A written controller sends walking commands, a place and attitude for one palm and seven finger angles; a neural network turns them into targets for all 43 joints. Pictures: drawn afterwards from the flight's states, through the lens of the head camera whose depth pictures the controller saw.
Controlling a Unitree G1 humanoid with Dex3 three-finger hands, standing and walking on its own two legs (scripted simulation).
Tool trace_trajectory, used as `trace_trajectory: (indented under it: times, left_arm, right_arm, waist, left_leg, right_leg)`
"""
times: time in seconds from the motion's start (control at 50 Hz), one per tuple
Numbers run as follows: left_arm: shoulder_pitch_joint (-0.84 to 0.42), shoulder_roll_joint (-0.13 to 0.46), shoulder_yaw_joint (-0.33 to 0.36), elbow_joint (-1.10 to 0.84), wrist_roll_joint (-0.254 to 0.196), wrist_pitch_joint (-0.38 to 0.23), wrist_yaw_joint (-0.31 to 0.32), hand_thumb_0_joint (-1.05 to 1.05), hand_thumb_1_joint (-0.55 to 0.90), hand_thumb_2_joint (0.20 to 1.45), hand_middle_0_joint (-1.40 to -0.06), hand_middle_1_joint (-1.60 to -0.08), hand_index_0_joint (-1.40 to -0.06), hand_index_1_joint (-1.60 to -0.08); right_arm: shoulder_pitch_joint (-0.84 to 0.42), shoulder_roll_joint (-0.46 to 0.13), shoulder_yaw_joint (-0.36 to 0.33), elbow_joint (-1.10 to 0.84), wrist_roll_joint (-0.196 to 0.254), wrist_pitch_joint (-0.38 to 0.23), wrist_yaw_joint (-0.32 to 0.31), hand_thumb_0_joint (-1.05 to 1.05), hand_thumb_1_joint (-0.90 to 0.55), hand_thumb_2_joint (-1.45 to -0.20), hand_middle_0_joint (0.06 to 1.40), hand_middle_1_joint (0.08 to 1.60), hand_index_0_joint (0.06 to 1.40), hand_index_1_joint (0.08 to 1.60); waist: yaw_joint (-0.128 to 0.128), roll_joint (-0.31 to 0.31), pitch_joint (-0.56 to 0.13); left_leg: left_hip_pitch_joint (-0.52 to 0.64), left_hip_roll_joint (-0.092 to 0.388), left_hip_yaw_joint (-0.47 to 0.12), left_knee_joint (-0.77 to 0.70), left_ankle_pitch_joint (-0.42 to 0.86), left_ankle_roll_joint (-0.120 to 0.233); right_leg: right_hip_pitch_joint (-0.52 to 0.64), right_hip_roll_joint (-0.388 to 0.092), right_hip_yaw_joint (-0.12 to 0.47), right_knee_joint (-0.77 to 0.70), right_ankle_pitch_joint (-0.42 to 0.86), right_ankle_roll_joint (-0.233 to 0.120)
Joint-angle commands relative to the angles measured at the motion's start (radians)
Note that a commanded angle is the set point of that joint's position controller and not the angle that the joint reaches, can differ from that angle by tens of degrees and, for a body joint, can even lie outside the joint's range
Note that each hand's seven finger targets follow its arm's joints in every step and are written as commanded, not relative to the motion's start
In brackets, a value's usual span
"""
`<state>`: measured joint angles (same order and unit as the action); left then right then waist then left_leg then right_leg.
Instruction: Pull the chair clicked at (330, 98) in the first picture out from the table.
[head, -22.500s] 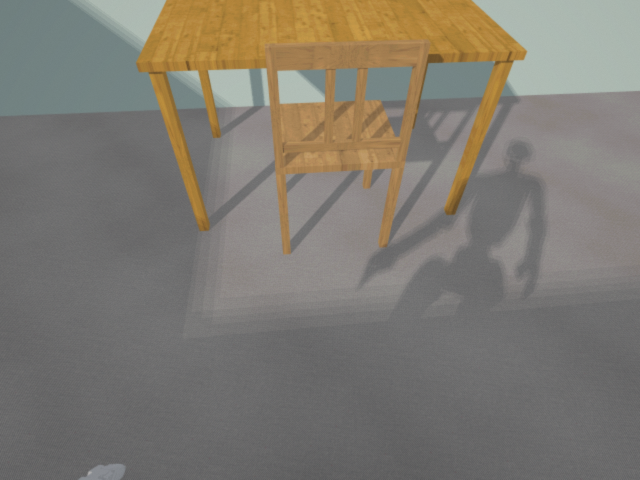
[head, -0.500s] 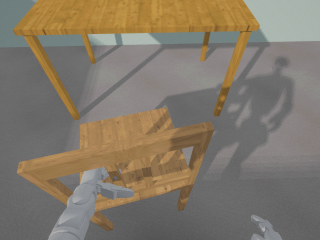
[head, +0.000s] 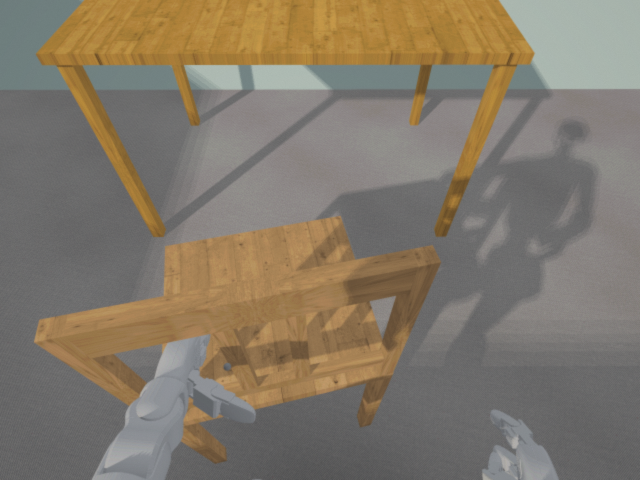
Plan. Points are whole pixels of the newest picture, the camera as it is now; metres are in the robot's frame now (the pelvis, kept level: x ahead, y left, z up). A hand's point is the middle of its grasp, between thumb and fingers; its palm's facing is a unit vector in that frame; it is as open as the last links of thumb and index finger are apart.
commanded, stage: draw the fingers out of the gap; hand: left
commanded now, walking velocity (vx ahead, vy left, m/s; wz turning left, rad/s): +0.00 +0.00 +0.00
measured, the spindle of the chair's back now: (238, 358) +0.30 +0.12 -0.08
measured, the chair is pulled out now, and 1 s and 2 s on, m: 0.57 0.57 0.57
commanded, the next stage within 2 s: draw the hand back to the body in 0.70 s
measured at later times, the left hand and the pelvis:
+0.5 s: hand (208, 439) +0.19 +0.14 -0.04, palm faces -0.08 -0.99 -0.13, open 17.5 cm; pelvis +0.00 +0.00 -0.01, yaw +1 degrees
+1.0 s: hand (183, 461) +0.16 +0.15 +0.02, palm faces +0.04 -1.00 -0.01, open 17.5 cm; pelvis -0.01 +0.00 -0.04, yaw +1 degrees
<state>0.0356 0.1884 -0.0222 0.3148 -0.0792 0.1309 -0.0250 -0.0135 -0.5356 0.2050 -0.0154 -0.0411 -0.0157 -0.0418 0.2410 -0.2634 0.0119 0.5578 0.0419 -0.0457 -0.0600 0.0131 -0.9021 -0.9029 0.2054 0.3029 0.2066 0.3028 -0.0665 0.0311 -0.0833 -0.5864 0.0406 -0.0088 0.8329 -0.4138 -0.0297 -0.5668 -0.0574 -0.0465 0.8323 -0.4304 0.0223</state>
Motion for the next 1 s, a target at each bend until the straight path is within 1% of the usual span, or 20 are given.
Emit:
trace_trajectory:
  times: [0.0, 0.06, 0.16, 0.18, 0.22, 0.28, 0.36, 0.38, 0.46, 0.56, 0.58, 0.62, 0.74, 0.8, 0.82, 0.84, 0.86, 0.88, 0.92, 0.98]
  left_arm:
    - [-0.007, 0.126, 0.063, -0.264, -0.002, -0.055, 0.005, 0.0, -0.55, 0.2, 0.0, 0.0, 0.0, 0.0]
    - [0.057, 0.089, 0.016, -0.338, -0.004, -0.055, 0.003, 0.0, -0.55, 0.2, 0.0, 0.0, 0.0, 0.0]
    - [0.1, 0.091, -0.005, -0.44, -0.001, -0.054, 0.021, 0.0, -0.55, 0.2, 0.0, 0.0, 0.0, 0.0]
    - [0.121, 0.121, 0.02, -0.445, 0.001, -0.052, 0.028, 0.0, -0.55, 0.2, 0.0, 0.0, 0.0, 0.0]
    - [0.161, 0.096, -0.005, -0.48, 0.004, -0.056, 0.029, 0.0, -0.55, 0.2, 0.0, 0.0, 0.0, 0.0]
    - [0.241, 0.121, 0.017, -0.49, 0.01, -0.049, 0.03, 0.0, -0.55, 0.2, 0.0, 0.0, 0.0, 0.0]
    - [0.317, 0.095, -0.006, -0.524, 0.011, -0.037, 0.015, 0.0, -0.55, 0.2, 0.0, 0.0, 0.0, 0.0]
    - [0.324, 0.113, 0.002, -0.538, 0.013, -0.036, 0.015, 0.0, -0.55, 0.2, 0.0, 0.0, 0.0, 0.0]
    - [0.406, 0.075, -0.036, -0.608, 0.013, -0.035, 0.013, 0.0, -0.55, 0.2, 0.0, 0.0, 0.0, 0.0]
    - [0.486, 0.076, -0.041, -0.664, 0.024, -0.032, 0.021, 0.0, -0.55, 0.2, 0.0, 0.0, 0.0, 0.0]
    - [0.499, 0.097, -0.023, -0.674, 0.026, -0.03, 0.025, 0.0, -0.55, 0.2, 0.0, 0.0, 0.0, 0.0]
    - [0.548, 0.083, -0.032, -0.69, 0.031, -0.032, 0.025, 0.0, -0.55, 0.2, 0.0, 0.0, 0.0, 0.0]
    - [0.628, 0.075, -0.057, -0.757, 0.038, -0.037, 0.021, 0.0, -0.55, 0.2, 0.0, 0.0, 0.0, 0.0]
    - [0.671, 0.083, -0.049, -0.772, 0.041, -0.037, 0.022, 0.0, -0.55, 0.2, 0.0, 0.0, 0.0, 0.0]
    - [0.557, -0.007, -0.046, -0.925, -0.077, -0.174, 0.014, 0.0, -0.55, 0.2, 0.0, 0.0, 0.0, 0.0]
    - [0.613, 0.044, -0.007, -0.872, -0.071, -0.236, 0.011, 0.0, -0.55, 0.2, 0.0, 0.0, 0.0, 0.0]
    - [0.628, 0.064, 0.027, -0.896, -0.088, -0.284, 0.009, 0.0, -0.55, 0.2, 0.0, 0.0, 0.0, 0.0]
    - [0.639, 0.085, 0.051, -0.902, -0.09, -0.327, 0.008, 0.0, -0.55, 0.2, 0.0, 0.0, 0.0, 0.0]
    - [0.636, 0.054, 0.037, -0.879, -0.098, -0.417, -0.012, 0.0, -0.55, 0.2, 0.0, 0.0, 0.0, 0.0]
    - [0.631, 0.07, 0.058, -0.82, -0.096, -0.56, -0.063, 0.0, -0.55, 0.2, 0.0, 0.0, 0.0, 0.0]
  right_arm:
    - [-0.039, -0.128, -0.054, -0.165, 0.001, -0.046, -0.007, 0.0, -0.9, -0.9, 0.2, 0.3, 0.2, 0.3]
    - [-0.043, -0.123, -0.054, -0.184, 0.001, -0.058, -0.007, 0.0, -0.9, -0.9, 0.2, 0.3, 0.2, 0.3]
    - [-0.039, -0.127, -0.055, -0.195, -0.002, -0.078, -0.017, 0.0, -0.9, -0.9, 0.2, 0.3, 0.2, 0.3]
    - [-0.04, -0.129, -0.056, -0.191, -0.004, -0.081, -0.022, 0.0, -0.9, -0.9, 0.2, 0.3, 0.2, 0.3]
    - [-0.038, -0.121, -0.053, -0.196, -0.005, -0.088, -0.024, 0.0, -0.9, -0.9, 0.2, 0.3, 0.2, 0.3]
    - [-0.048, -0.12, -0.053, -0.197, -0.006, -0.088, -0.027, 0.0, -0.9, -0.9, 0.2, 0.3, 0.2, 0.3]
    - [-0.056, -0.109, -0.051, -0.217, -0.004, -0.085, -0.027, 0.0, -0.9, -0.9, 0.2, 0.3, 0.2, 0.3]
    - [-0.06, -0.112, -0.054, -0.215, -0.004, -0.085, -0.03, 0.0, -0.9, -0.9, 0.2, 0.3, 0.2, 0.3]
    - [-0.064, -0.099, -0.052, -0.239, -0.003, -0.091, -0.031, 0.0, -0.9, -0.9, 0.2, 0.3, 0.2, 0.3]
    - [-0.067, -0.09, -0.053, -0.256, -0.006, -0.091, -0.036, 0.0, -0.9, -0.9, 0.2, 0.3, 0.2, 0.3]
    - [-0.073, -0.089, -0.057, -0.253, -0.007, -0.089, -0.039, 0.0, -0.9, -0.9, 0.2, 0.3, 0.2, 0.3]
    - [-0.075, -0.082, -0.059, -0.263, -0.003, -0.086, -0.041, 0.0, -0.9, -0.9, 0.2, 0.3, 0.2, 0.3]
    - [-0.084, -0.073, -0.061, -0.28, -0.001, -0.084, -0.046, 0.0, -0.9, -0.9, 0.2, 0.3, 0.2, 0.3]
    - [-0.084, -0.071, -0.064, -0.285, -0.001, -0.083, -0.052, 0.0, -0.9, -0.9, 0.2, 0.3, 0.2, 0.3]
    - [-0.075, -0.061, -0.06, -0.272, -0.004, -0.111, -0.053, 0.0, -0.9, -0.9, 0.2, 0.3, 0.2, 0.3]
    - [-0.075, -0.064, -0.069, -0.244, -0.004, -0.126, -0.051, 0.0, -0.9, -0.9, 0.2, 0.3, 0.2, 0.3]
    - [-0.068, -0.061, -0.071, -0.242, -0.002, -0.133, -0.047, 0.0, -0.9, -0.9, 0.2, 0.3, 0.2, 0.3]
    - [-0.072, -0.061, -0.076, -0.229, -0.001, -0.137, -0.043, 0.0, -0.9, -0.9, 0.2, 0.3, 0.2, 0.3]
    - [-0.084, -0.049, -0.079, -0.212, 0.004, -0.143, -0.028, 0.0, -0.9, -0.9, 0.2, 0.3, 0.2, 0.3]
    - [-0.115, -0.04, -0.093, -0.183, 0.005, -0.141, 0.0, 0.0, -0.9, -0.9, 0.2, 0.3, 0.2, 0.3]
  waist:
    - [0.018, -0.029, -0.238]
    - [0.01, -0.015, -0.225]
    - [-0.006, -0.024, -0.214]
    - [0.001, -0.038, -0.21]
    - [-0.003, -0.024, -0.216]
    - [0.009, -0.032, -0.201]
    - [0.007, -0.036, -0.184]
    - [0.006, -0.037, -0.185]
    - [0.004, -0.03, -0.173]
    - [0.01, -0.021, -0.173]
    - [0.013, -0.022, -0.169]
    - [0.013, -0.037, -0.17]
    - [0.014, -0.005, -0.155]
    - [0.019, -0.025, -0.155]
    - [0.007, -0.071, -0.134]
    - [0.03, -0.029, -0.179]
    - [0.039, -0.009, -0.205]
    - [0.049, 0.004, -0.198]
    - [0.044, 0.012, -0.171]
    - [0.052, -0.014, -0.155]
  left_leg:
    - [0.137, -0.019, 0.016, -0.088, 0.31, 0.051]
    - [0.136, -0.018, 0.012, -0.08, 0.299, 0.05]
    - [0.128, -0.021, -0.004, -0.064, 0.266, 0.052]
    - [0.121, -0.021, -0.007, -0.062, 0.267, 0.053]
    - [0.125, -0.025, -0.005, -0.054, 0.27, 0.054]
    - [0.097, -0.027, -0.01, -0.047, 0.269, 0.054]
    - [0.077, -0.03, -0.01, -0.037, 0.236, 0.053]
    - [0.075, -0.029, -0.012, -0.032, 0.238, 0.055]
    - [0.067, -0.031, -0.015, -0.023, 0.217, 0.054]
    - [0.044, -0.035, -0.021, -0.009, 0.199, 0.055]
    - [0.033, -0.035, -0.021, -0.006, 0.198, 0.055]
    - [0.028, -0.035, -0.019, 0.002, 0.187, 0.056]
    - [-0.001, -0.036, -0.023, 0.016, 0.149, 0.056]
    - [-0.019, -0.037, -0.023, 0.025, 0.142, 0.058]
    - [-0.036, -0.045, -0.032, 0.068, 0.161, 0.051]
    - [-0.032, -0.045, -0.026, 0.082, 0.159, 0.05]
    - [-0.037, -0.045, -0.029, 0.085, 0.168, 0.047]
    - [-0.047, -0.041, -0.03, 0.089, 0.181, 0.044]
    - [-0.071, -0.039, -0.029, 0.108, 0.158, 0.039]
    - [-0.158, -0.027, -0.033, 0.155, 0.128, 0.033]
  right_leg:
    - [0.127, 0.016, -0.024, -0.1, 0.367, -0.026]
    - [0.102, 0.017, -0.031, -0.095, 0.34, -0.025]
    - [0.062, 0.021, -0.038, -0.086, 0.292, -0.022]
    - [0.067, 0.022, -0.039, -0.085, 0.29, -0.024]
    - [0.06, 0.021, -0.037, -0.078, 0.295, -0.022]
    - [0.063, 0.02, -0.04, -0.07, 0.291, -0.027]
    - [0.04, 0.022, -0.041, -0.064, 0.257, -0.023]
    - [0.042, 0.021, -0.039, -0.064, 0.258, -0.025]
    - [0.017, 0.022, -0.045, -0.056, 0.23, -0.024]
    - [-0.004, 0.023, -0.047, -0.04, 0.202, -0.026]
    - [0.003, 0.022, -0.047, -0.039, 0.199, -0.029]
    - [-0.012, 0.024, -0.046, -0.034, 0.189, -0.026]
    - [-0.046, 0.024, -0.048, -0.022, 0.138, -0.028]
    - [-0.05, 0.026, -0.049, -0.016, 0.126, -0.029]
    - [-0.105, 0.039, -0.07, 0.006, 0.148, -0.026]
    - [-0.099, 0.039, -0.06, 0.024, 0.138, -0.031]
    - [-0.092, 0.037, -0.058, 0.037, 0.136, -0.034]
    - [-0.091, 0.04, -0.056, 0.049, 0.14, -0.039]
    - [-0.134, 0.04, -0.054, 0.068, 0.118, -0.035]
    - [-0.185, 0.043, -0.04, 0.116, 0.077, -0.039]
